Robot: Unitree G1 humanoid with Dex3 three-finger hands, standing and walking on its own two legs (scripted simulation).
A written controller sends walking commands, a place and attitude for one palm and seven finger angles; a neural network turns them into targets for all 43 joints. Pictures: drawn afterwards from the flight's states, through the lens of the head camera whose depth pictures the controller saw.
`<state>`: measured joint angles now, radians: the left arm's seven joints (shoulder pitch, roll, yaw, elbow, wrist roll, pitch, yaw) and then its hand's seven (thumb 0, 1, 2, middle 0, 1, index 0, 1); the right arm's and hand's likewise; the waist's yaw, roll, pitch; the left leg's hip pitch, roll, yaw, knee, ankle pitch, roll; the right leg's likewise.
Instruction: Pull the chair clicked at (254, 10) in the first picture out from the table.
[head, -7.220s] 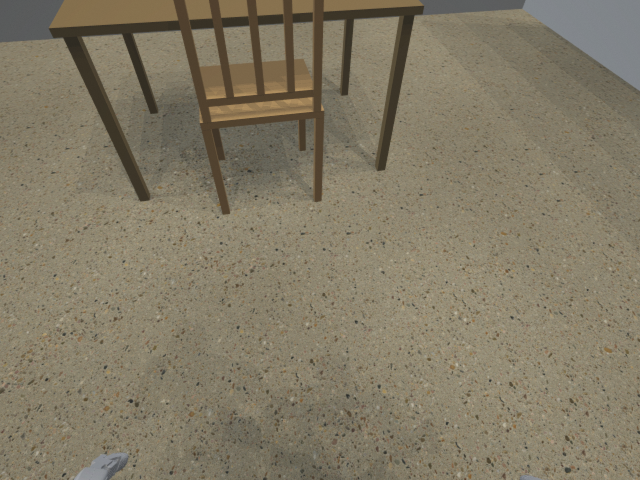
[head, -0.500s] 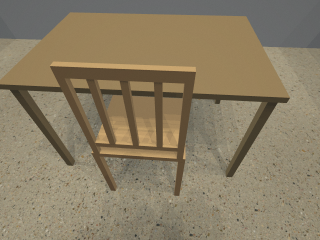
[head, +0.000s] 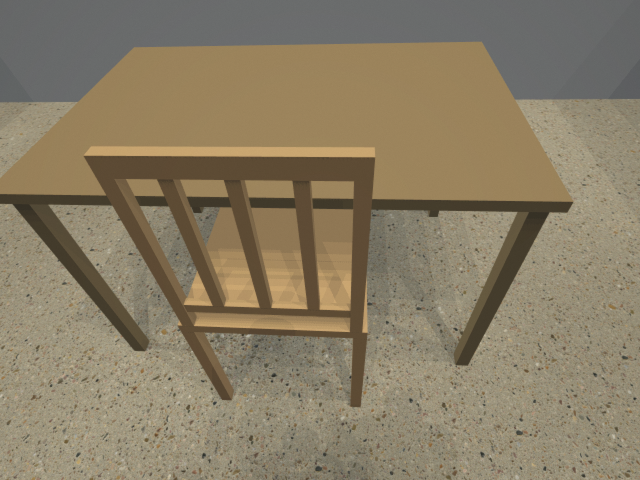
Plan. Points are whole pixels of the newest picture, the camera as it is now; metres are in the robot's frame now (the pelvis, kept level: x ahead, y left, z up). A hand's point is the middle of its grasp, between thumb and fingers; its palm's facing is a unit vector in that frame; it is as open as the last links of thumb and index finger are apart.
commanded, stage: look again from close up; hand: left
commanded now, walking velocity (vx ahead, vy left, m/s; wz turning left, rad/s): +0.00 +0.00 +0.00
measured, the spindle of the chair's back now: (252, 251) +0.51 +0.16 -0.05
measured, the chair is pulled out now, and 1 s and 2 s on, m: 0.00 0.00 0.00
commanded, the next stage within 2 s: shuffle to correct the standing spot in 0.32 s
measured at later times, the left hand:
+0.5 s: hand out of the picture -0.02 +0.16 -0.17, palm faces +0.04 -0.98 -0.19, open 7.4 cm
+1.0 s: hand out of the picture +0.03 +0.15 -0.18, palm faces +0.06 -0.98 -0.18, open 7.3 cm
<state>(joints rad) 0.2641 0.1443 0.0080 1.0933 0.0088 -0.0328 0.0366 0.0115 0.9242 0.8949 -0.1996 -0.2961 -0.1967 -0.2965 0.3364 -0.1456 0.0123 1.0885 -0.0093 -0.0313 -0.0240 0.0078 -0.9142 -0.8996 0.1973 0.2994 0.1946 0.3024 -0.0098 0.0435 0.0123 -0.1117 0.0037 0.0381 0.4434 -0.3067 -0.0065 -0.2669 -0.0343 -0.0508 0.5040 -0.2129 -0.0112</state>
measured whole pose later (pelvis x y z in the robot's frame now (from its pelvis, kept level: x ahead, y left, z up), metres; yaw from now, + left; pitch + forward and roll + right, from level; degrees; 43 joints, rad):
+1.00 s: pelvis +0.05 -0.01 +0.00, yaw +0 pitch -1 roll +0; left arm 0.31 0.11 0.02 1.13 0.01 -0.03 0.05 0.02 0.92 0.89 -0.20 -0.30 -0.20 -0.30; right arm 0.30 -0.10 0.00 1.13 0.00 -0.03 -0.06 0.01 -0.91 -0.90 0.20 0.30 0.19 0.30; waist 0.00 0.00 0.05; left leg -0.08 0.03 0.03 0.49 -0.35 -0.02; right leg -0.25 -0.01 -0.06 0.59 -0.27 -0.02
